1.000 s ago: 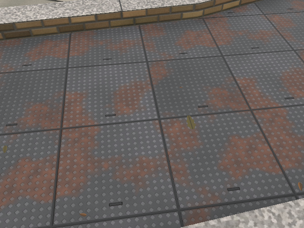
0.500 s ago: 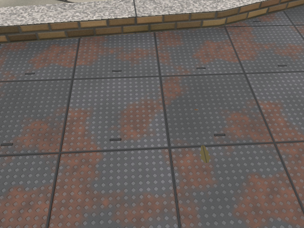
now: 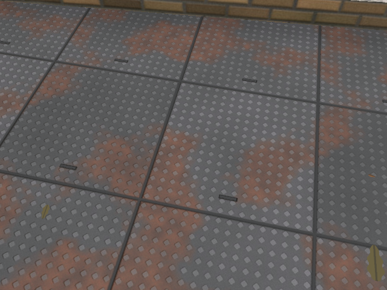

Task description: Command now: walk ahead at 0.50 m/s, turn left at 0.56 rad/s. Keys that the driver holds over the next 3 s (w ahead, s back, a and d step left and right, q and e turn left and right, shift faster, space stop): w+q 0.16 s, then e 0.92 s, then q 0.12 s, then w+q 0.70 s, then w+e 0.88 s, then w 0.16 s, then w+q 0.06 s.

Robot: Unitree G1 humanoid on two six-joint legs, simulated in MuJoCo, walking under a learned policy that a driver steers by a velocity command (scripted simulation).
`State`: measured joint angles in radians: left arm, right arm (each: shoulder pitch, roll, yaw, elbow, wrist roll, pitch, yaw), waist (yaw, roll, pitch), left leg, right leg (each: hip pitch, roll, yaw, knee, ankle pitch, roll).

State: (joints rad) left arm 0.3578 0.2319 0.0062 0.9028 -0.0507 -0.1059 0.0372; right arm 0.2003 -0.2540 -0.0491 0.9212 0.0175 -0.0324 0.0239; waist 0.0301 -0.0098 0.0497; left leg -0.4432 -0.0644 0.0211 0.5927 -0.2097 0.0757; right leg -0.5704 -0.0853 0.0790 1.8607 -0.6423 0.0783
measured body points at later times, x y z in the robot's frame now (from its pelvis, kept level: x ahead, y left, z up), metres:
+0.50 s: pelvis +0.25 -0.06 +0.01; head +0.29 -0.07 +0.46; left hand +0.31 +0.21 -0.11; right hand +0.40 -0.31 -0.12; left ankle +0.27 +0.09 -0.69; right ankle +0.33 -0.15 -0.72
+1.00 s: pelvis +0.31 -0.05 +0.02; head +0.35 -0.05 +0.47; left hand +0.54 +0.17 -0.09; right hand +0.35 -0.35 -0.10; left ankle +0.32 +0.07 -0.72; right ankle +0.30 -0.19 -0.69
